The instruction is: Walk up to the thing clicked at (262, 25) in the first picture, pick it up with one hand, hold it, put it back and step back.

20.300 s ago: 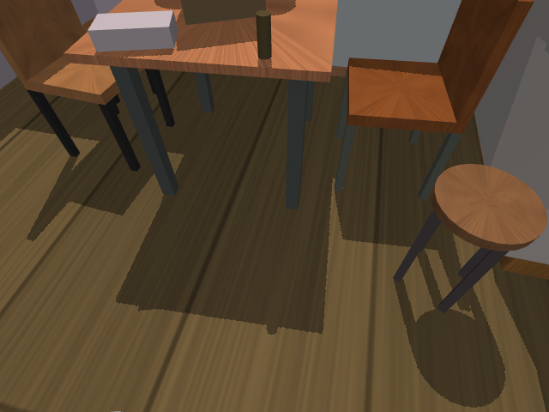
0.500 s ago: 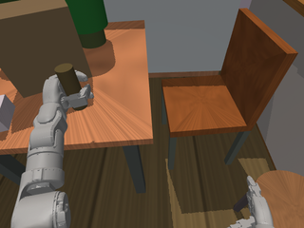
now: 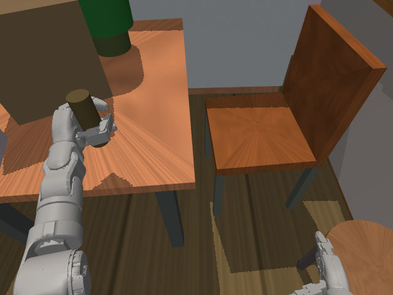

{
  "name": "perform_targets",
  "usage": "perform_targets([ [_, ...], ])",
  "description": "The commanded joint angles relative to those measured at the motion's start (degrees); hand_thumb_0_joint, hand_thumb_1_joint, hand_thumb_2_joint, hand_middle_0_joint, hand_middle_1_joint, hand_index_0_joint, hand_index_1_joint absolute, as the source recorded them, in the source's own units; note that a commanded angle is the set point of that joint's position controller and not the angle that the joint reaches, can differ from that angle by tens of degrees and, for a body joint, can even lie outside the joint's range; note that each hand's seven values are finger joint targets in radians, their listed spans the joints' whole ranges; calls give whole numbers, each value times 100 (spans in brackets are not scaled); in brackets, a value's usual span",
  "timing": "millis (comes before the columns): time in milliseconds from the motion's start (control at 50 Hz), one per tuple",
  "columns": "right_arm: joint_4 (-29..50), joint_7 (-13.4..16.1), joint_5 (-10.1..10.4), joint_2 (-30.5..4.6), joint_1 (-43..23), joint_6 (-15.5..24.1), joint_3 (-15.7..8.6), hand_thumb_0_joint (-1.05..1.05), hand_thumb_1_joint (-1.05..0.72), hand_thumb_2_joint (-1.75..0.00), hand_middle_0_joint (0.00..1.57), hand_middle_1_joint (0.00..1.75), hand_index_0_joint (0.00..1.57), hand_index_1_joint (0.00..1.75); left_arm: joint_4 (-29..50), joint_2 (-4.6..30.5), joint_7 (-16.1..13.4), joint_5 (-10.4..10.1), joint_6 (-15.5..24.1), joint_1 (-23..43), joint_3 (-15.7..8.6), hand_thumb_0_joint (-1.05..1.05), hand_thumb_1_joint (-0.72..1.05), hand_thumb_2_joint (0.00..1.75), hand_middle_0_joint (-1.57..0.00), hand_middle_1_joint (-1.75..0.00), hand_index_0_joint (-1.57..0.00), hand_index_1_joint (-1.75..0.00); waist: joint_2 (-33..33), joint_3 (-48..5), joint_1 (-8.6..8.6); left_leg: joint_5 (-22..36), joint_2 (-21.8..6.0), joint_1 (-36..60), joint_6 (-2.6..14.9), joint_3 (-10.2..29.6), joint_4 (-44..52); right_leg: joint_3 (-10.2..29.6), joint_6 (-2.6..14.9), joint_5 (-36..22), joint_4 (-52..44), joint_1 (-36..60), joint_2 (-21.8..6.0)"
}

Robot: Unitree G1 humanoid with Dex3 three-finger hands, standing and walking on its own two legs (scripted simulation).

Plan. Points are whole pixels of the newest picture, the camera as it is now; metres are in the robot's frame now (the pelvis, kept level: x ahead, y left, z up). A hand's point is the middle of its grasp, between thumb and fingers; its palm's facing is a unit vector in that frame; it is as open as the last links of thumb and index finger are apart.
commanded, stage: lower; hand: left
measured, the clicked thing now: (89, 120) +0.41 +0.22 +0.15
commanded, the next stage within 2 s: loosen in 1.14 s
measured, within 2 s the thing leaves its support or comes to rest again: rests again in 1.00 s
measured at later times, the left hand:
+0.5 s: hand (108, 139) +0.42 +0.20 +0.08, palm faces +0.15 -0.99 +0.02, open 5.1 cm
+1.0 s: hand (112, 150) +0.42 +0.20 +0.04, palm faces +0.12 -0.99 +0.01, open 5.1 cm
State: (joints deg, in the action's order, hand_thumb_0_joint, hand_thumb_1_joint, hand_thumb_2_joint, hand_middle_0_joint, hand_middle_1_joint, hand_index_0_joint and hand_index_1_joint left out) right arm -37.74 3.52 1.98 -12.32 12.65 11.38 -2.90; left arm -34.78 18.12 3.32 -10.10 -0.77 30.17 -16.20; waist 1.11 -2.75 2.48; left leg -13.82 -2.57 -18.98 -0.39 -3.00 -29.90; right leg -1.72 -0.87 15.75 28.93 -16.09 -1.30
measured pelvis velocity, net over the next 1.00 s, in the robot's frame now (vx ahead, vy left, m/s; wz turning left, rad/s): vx -0.01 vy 0.01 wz -0.01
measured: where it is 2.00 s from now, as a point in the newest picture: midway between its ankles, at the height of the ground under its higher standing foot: outside the picture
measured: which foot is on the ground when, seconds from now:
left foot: down 0.00-1.00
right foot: down 0.00-1.00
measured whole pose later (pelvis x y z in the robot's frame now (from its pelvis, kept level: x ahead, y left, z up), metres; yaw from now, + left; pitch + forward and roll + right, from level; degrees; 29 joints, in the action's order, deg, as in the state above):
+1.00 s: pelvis -0.01 +0.01 -0.03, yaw -1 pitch +11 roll -2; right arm -24.3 1.4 1.2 -11.8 16.4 4.9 -1.3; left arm -46.7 19.5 6.1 -9.7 15.5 30.2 -16.7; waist -0.4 -5.6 5.1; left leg -21.0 -3.6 -37.0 0.1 -2.4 -47.2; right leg -1.5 -1.2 22.2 44.8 -33.5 -0.9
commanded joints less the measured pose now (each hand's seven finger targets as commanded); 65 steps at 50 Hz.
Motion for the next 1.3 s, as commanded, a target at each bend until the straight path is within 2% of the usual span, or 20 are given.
perform_targets([
  [0,615,45,14,-571,-471,202,-169,0,54,-5,5,5,5,5,1001,1253,61,-133,594,2592,-229,0,68,135,-146,-150,-147,-150,117,-1544,35,1463,168,1099,179,101,156,-40,81,-1663,-326,4,139],
  [100,690,21,-11,-774,-277,102,-325,0,55,-5,5,5,5,5,794,1307,129,-77,796,2592,-221,0,72,135,-145,-148,-146,-147,-3,-1643,163,1275,158,1052,187,114,79,-56,93,-1502,-254,-237,147],
  [200,976,-17,-22,-817,-445,25,-365,0,53,-5,5,5,5,5,868,1476,113,-109,1139,2733,-382,0,67,132,-141,-145,-142,-145,130,-2055,110,1332,127,1014,175,178,-117,-68,104,-1477,-59,-317,161],
  [320,1141,-9,-36,-678,-606,-60,-257,0,53,-5,5,5,5,5,799,1451,96,-67,1478,2923,-277,0,69,133,-141,-145,-142,-145,253,-2208,122,1249,96,830,163,222,-352,-49,123,-1328,156,-589,162],
  [440,1103,-44,-48,-776,-358,-164,-332,0,53,-5,5,5,5,5,393,1583,148,-30,1661,2719,-340,0,70,135,-143,-147,-144,-148,382,-2243,202,1117,106,546,169,184,-613,-9,125,-1253,370,-845,147],
  [460,1184,-58,-47,-730,-387,-170,-278,0,53,-5,5,5,5,5,25,1406,173,-30,1642,2394,-274,0,71,134,-143,-147,-143,-146,206,-2096,222,1059,98,382,185,193,-641,-22,114,-1217,404,-869,157],
  [520,1470,-91,-41,-711,-412,-167,-241,0,53,-6,5,5,5,5,451,1621,223,-58,1814,2815,-376,0,70,134,-143,-147,-143,-147,309,-2417,196,1089,79,388,177,214,-756,-29,124,-1215,548,-880,171],
  [600,1616,-84,-48,-829,-273,-220,-329,0,52,-6,5,5,5,5,132,1520,267,-102,1876,2593,-376,0,70,132,-141,-145,-142,-145,170,-2253,282,937,80,133,187,212,-885,-12,113,-1104,666,-1050,177],
  [700,1926,-117,-48,-605,-184,-251,-98,0,52,-6,5,5,5,5,300,1437,332,-70,1988,2685,-224,0,72,133,-142,-144,-142,-144,264,-2327,258,811,86,29,177,203,-1004,5,118,-992,784,-1146,168],
  [740,1935,-94,-51,-824,-79,-274,-304,0,52,-6,5,5,5,5,221,1647,296,-50,1988,2581,-380,0,71,133,-143,-145,-143,-146,293,-2360,269,774,91,-1,175,200,-1055,19,123,-967,831,-1220,172],
  [760,2038,-110,-52,-716,3,-279,-205,0,52,-6,5,5,5,5,43,1422,319,-94,1984,2483,-282,0,70,133,-142,-145,-142,-145,171,-2283,340,738,95,-88,197,192,-1100,26,105,-959,837,-1243,167],
  [860,2384,-131,-72,-850,13,-298,-295,0,52,-6,5,5,5,5,298,1511,288,-63,2059,2598,-298,0,71,133,-142,-145,-142,-145,362,-2547,284,960,42,38,158,261,-1196,-29,142,-1011,1023,-1323,208],
  [900,2143,-173,-74,-523,221,-363,-48,0,52,-6,5,5,5,5,224,1324,302,-33,2077,2510,-198,0,72,133,-141,-143,-141,-144,437,-2386,214,1008,40,-51,149,263,-1220,-54,159,-997,1082,-1430,216],
  [1000,2523,-173,-79,-718,193,-386,-207,0,53,-6,5,5,5,5,255,1321,233,-52,2120,2314,-233,0,70,134,-141,-145,-142,-145,333,-2325,207,847,38,-211,139,257,-1255,-48,152,-895,1144,-1399,221],
  [1020,2430,-160,-80,-866,285,-392,-384,0,52,-6,5,5,5,5,372,1390,204,-60,2141,2391,-313,0,71,134,-142,-144,-142,-145,367,-2425,233,857,34,-177,133,267,-1271,-38,156,-911,1177,-1443,224],
  [1120,2754,-198,-128,-822,306,-404,-297,0,52,-6,5,5,5,5,119,1219,191,7,2190,2015,-247,0,68,132,-140,-143,-140,-143,293,-2419,234,1170,-41,-120,79,361,-1352,-111,185,-925,1320,-1602,250],
  [1140,2819,-221,-118,-721,383,-417,-218,0,52,-6,5,5,5,5,366,1099,202,2,2212,2190,-89,0,68,132,-139,-142,-139,-142,388,-2478,233,1218,-25,-83,82,347,-1358,-103,189,-975,1328,-1547,246],
  [1200,2751,-222,-125,-792,488,-458,-285,0,52,-6,5,5,5,5,-243,1121,229,-11,2150,1696,-275,0,67,131,-140,-142,-140,-143,111,-2200,258,1201,-13,-343,119,318,-1435,-85,156,-1022,1347,-1604,233],
  [1220,2602,-249,-143,-612,556,-479,-158,0,52,-6,5,5,5,5,448,1034,258,11,2209,2113,-54,0,65,131,-141,-142,-140,-143,429,-2362,183,1129,12,-288,108,288,-1417,-56,168,-1034,1348,-1567,216],
  [1280,2788,-235,-133,-771,463,-528,-297,0,51,-5,5,5,5,5,201,1155,228,8,2163,1955,-228,0,47,107,-132,-122,-134,-122,153,-2177,243,807,59,-586,164,213,-1458,17,120,-967,1299,-1517,182],
])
